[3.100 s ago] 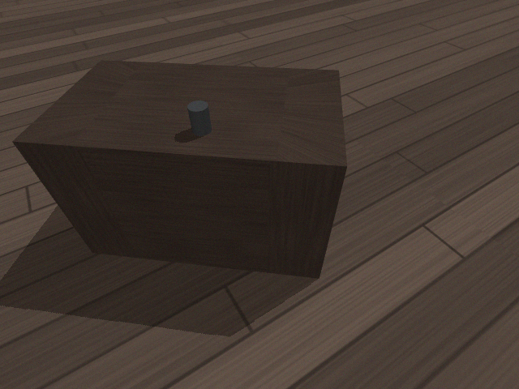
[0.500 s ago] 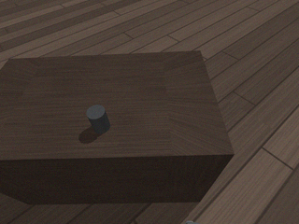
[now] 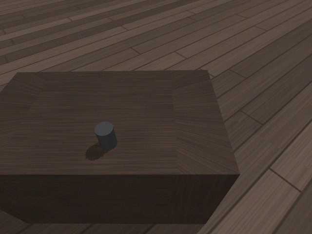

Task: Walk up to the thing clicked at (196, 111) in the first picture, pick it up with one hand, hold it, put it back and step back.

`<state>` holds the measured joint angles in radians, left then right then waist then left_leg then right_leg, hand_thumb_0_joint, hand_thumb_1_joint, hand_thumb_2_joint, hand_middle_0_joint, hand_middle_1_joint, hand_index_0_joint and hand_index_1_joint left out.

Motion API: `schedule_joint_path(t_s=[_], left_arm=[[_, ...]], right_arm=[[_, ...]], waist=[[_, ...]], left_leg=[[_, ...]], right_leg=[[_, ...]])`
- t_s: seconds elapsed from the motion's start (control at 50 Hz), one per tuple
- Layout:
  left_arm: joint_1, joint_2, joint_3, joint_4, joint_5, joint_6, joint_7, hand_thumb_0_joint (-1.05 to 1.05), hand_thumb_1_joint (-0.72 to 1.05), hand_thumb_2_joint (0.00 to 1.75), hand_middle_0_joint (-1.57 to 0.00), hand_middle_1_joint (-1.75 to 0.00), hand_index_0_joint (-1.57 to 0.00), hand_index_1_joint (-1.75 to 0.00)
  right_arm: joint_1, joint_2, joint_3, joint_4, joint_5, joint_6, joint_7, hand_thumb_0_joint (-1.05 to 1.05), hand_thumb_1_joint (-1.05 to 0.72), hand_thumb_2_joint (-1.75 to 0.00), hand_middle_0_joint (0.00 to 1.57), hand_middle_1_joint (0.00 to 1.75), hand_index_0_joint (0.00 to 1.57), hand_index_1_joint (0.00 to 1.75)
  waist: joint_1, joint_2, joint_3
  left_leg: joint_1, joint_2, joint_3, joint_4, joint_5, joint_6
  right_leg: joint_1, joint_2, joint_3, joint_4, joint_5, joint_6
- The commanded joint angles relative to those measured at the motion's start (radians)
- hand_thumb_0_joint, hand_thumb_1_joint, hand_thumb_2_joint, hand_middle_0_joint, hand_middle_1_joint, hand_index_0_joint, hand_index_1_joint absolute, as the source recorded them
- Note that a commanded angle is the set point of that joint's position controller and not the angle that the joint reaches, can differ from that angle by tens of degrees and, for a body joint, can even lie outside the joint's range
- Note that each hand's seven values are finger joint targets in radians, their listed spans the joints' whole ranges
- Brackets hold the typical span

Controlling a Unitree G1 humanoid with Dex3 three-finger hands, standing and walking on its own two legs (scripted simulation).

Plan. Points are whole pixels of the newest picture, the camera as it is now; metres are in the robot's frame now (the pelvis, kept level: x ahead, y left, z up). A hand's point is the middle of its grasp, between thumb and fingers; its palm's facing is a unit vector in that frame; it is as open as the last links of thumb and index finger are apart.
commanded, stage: walk up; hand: left
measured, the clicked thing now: (106, 136) +0.47 +0.20 -0.08
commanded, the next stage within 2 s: stand in 0.56 s
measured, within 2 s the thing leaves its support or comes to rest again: neither
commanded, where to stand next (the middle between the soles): +0.03 +0.00 m, yaw +0 degrees
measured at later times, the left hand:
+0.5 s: hand out of the picture +0.08 +0.25 -0.15, palm faces +0.04 -0.95 -0.32, open 7.4 cm
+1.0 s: hand out of the picture +0.10 +0.26 -0.15, palm faces +0.00 -0.94 -0.35, open 7.4 cm
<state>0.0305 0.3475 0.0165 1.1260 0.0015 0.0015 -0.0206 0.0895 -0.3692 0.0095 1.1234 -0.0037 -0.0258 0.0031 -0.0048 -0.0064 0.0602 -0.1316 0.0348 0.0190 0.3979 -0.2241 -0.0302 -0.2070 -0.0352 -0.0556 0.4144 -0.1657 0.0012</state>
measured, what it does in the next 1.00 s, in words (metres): stands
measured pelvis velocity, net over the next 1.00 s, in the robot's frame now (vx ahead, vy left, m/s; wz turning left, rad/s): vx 0.02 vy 0.00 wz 0.02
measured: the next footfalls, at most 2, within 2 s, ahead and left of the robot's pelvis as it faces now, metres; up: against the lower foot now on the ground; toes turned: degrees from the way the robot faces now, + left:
none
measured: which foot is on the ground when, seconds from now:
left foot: down 0.00-1.00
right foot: down 0.00-1.00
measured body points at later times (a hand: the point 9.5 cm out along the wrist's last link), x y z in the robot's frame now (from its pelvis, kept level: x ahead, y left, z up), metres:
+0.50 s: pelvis +0.00 +0.00 +0.00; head +0.02 +0.00 +0.45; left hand +0.07 +0.30 -0.13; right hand +0.09 -0.30 -0.13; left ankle +0.00 +0.14 -0.74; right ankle +0.04 -0.12 -0.74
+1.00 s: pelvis +0.02 +0.00 +0.01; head +0.02 -0.01 +0.45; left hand +0.10 +0.30 -0.12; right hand +0.10 -0.30 -0.13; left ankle +0.00 +0.14 -0.74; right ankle +0.04 -0.12 -0.74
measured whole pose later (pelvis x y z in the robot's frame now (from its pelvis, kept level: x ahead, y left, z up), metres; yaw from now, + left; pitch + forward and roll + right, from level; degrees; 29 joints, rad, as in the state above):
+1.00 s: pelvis +0.02 +0.00 +0.01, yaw +1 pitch -2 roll +0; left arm 0.08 0.35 0.01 1.15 0.01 -0.02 -0.01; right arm 0.11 -0.35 0.00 1.13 -0.02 -0.01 0.01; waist 0.00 0.01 0.04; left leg -0.07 0.03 0.01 0.31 -0.20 -0.03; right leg -0.15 -0.04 -0.07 0.34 -0.15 0.01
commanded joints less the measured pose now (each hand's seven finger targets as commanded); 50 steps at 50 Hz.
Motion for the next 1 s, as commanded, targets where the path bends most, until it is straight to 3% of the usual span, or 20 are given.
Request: schedule_joint_path(t_s=[0.0, 0.08, 0.18, 0.3, 0.48, 0.54, 0.66, 0.7, 0.78, 0.98], left_arm=[[-0.065, 0.212, 0.040, -0.045, 0.001, -0.023, 0.011, 0.00, 0.90, 0.90, -0.20, -0.30, -0.20, -0.30], [-0.054, 0.210, 0.045, -0.034, 0.002, -0.022, 0.010, 0.00, 0.90, 0.90, -0.20, -0.30, -0.20, -0.30], [-0.036, 0.211, 0.049, -0.022, 0.006, -0.023, 0.010, 0.00, 0.90, 0.90, -0.20, -0.30, -0.20, -0.30], [-0.028, 0.208, 0.055, -0.021, 0.008, -0.020, 0.011, 0.00, 0.90, 0.90, -0.20, -0.30, -0.20, -0.30], [-0.004, 0.199, 0.052, -0.027, 0.005, -0.021, 0.013, 0.00, 0.90, 0.90, -0.20, -0.30, -0.20, -0.30], [-0.003, 0.203, 0.041, -0.026, 0.009, -0.027, 0.016, 0.00, 0.90, 0.90, -0.20, -0.30, -0.20, -0.30], [-0.001, 0.206, 0.032, -0.032, 0.008, -0.036, 0.020, 0.00, 0.90, 0.90, -0.20, -0.30, -0.20, -0.30], [0.008, 0.202, 0.028, -0.030, 0.007, -0.036, 0.020, 0.00, 0.90, 0.90, -0.20, -0.30, -0.20, -0.30], [0.005, 0.210, 0.027, -0.037, 0.007, -0.039, 0.022, 0.00, 0.90, 0.90, -0.20, -0.30, -0.20, -0.30], [0.003, 0.222, 0.027, -0.044, 0.006, -0.038, 0.025, 0.00, 0.90, 0.90, -0.20, -0.30, -0.20, -0.30]], right_arm=[[-0.049, -0.209, -0.038, -0.036, 0.003, -0.014, -0.009, 0.00, -0.90, -0.90, 0.20, 0.30, 0.20, 0.30], [-0.045, -0.204, -0.038, -0.027, 0.000, -0.012, -0.008, 0.00, -0.90, -0.90, 0.20, 0.30, 0.20, 0.30], [-0.052, -0.203, -0.039, -0.027, 0.001, -0.012, -0.009, 0.00, -0.90, -0.90, 0.20, 0.30, 0.20, 0.30], [-0.040, -0.200, -0.043, -0.024, -0.001, -0.007, -0.009, 0.00, -0.90, -0.90, 0.20, 0.30, 0.20, 0.30], [-0.042, -0.197, -0.043, -0.031, 0.000, -0.012, -0.012, 0.00, -0.90, -0.90, 0.20, 0.30, 0.20, 0.30], [-0.028, -0.194, -0.044, -0.031, -0.014, -0.007, -0.012, 0.00, -0.90, -0.90, 0.20, 0.30, 0.20, 0.30], [-0.030, -0.193, -0.046, -0.038, -0.011, -0.005, -0.009, 0.00, -0.90, -0.90, 0.20, 0.30, 0.20, 0.30], [-0.029, -0.198, -0.047, -0.036, -0.009, -0.006, -0.007, 0.00, -0.90, -0.90, 0.20, 0.30, 0.20, 0.30], [-0.031, -0.197, -0.048, -0.043, -0.009, -0.006, -0.007, 0.00, -0.90, -0.90, 0.20, 0.30, 0.20, 0.30], [-0.022, -0.194, -0.047, -0.047, -0.010, -0.003, -0.006, 0.00, -0.90, -0.90, 0.20, 0.30, 0.20, 0.30]], waist=[[0.008, -0.007, -0.094], [0.009, 0.002, -0.088], [0.011, -0.011, -0.101], [0.009, -0.006, -0.075], [0.017, 0.009, -0.109], [0.004, 0.024, -0.113], [0.006, 0.016, -0.096], [0.009, 0.020, -0.081], [0.007, 0.012, -0.104], [0.005, -0.003, -0.090]], left_leg=[[-0.024, 0.092, -0.081, -0.102, 0.066, 0.046], [-0.021, 0.095, -0.084, -0.116, 0.048, 0.043], [-0.005, 0.095, -0.082, -0.109, 0.073, 0.046], [-0.024, 0.092, -0.089, -0.114, 0.047, 0.046], [-0.018, 0.101, -0.094, -0.116, 0.141, 0.044], [-0.008, 0.106, -0.094, -0.129, 0.118, 0.041], [-0.010, 0.103, -0.092, -0.139, 0.142, 0.037], [-0.014, 0.105, -0.097, -0.144, 0.112, 0.037], [0.008, 0.107, -0.094, -0.138, 0.174, 0.038], [0.011, 0.105, -0.091, -0.151, 0.149, 0.033]], right_leg=[[0.080, -0.108, 0.124, -0.124, 0.038, -0.026], [0.078, -0.106, 0.124, -0.144, -0.014, -0.025], [0.084, -0.111, 0.121, -0.149, 0.030, -0.021], [0.066, -0.103, 0.119, -0.167, -0.051, -0.020], [0.121, -0.107, 0.099, -0.129, 0.097, -0.015], [0.124, -0.112, 0.108, -0.130, 0.081, -0.014], [0.123, -0.112, 0.101, -0.126, 0.112, -0.013], [0.116, -0.109, 0.102, -0.134, 0.072, -0.011], [0.137, -0.114, 0.098, -0.122, 0.159, -0.012], [0.130, -0.113, 0.096, -0.127, 0.118, -0.014]])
